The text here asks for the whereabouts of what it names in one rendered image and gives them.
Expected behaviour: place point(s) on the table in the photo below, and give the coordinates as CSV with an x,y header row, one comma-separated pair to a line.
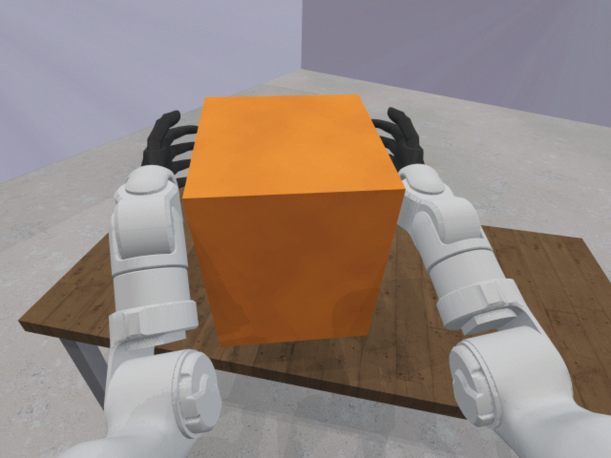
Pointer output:
x,y
404,359

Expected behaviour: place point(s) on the robot right upper arm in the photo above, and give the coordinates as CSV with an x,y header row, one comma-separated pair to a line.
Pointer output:
x,y
513,382

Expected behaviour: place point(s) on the robot left upper arm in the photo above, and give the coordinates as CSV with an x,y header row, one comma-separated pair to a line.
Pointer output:
x,y
156,407

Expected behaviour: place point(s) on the robot right forearm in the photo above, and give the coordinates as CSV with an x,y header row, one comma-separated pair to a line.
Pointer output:
x,y
473,293

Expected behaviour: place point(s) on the left robot hand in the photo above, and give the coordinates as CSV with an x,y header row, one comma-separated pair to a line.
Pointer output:
x,y
159,152

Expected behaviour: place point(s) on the right robot hand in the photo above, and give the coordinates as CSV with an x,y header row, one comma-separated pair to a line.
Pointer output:
x,y
406,148

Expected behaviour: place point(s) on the robot left forearm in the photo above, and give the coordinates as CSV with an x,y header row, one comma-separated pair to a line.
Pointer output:
x,y
149,261

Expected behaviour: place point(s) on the carton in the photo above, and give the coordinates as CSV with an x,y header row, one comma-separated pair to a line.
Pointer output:
x,y
292,202

